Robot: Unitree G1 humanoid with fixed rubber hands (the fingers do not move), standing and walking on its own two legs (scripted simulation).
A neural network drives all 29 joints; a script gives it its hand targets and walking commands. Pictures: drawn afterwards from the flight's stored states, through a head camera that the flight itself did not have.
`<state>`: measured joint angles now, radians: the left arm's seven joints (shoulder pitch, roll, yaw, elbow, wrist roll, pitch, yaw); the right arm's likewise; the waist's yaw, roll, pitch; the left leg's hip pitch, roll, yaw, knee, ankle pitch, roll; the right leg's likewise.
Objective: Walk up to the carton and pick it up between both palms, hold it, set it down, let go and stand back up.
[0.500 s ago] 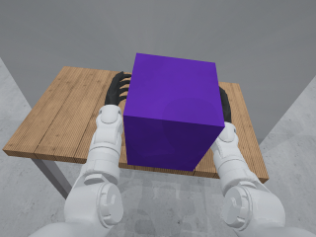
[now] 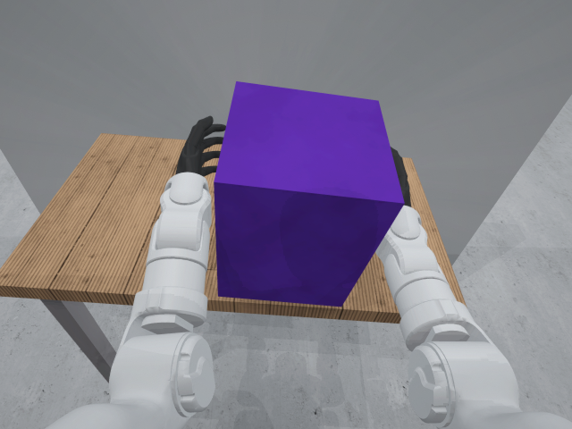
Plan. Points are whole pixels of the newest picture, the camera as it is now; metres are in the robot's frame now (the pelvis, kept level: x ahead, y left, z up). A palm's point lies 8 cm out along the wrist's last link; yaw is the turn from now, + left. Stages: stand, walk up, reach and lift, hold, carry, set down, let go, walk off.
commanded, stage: reach and lift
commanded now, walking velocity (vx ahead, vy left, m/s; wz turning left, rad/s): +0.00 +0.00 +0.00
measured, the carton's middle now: (293, 204) +0.38 +0.00 +0.12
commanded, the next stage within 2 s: hold in 1.76 s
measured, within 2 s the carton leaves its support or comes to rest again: neither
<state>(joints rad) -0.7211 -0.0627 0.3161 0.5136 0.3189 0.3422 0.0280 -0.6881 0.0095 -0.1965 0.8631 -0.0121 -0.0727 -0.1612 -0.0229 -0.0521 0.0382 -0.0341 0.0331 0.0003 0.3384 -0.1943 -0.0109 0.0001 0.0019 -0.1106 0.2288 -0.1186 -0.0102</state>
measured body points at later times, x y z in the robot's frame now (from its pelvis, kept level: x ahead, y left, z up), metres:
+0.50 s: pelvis -0.02 +0.00 +0.00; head -0.06 +0.03 +0.44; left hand +0.39 +0.14 +0.21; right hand +0.37 -0.15 +0.18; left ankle +0.00 +0.12 -0.75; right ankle +0.01 -0.11 -0.75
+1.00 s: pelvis -0.02 +0.00 +0.00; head -0.08 +0.02 +0.44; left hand +0.38 +0.14 +0.24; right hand +0.37 -0.15 +0.21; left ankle +0.00 +0.12 -0.75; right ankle +0.01 -0.11 -0.75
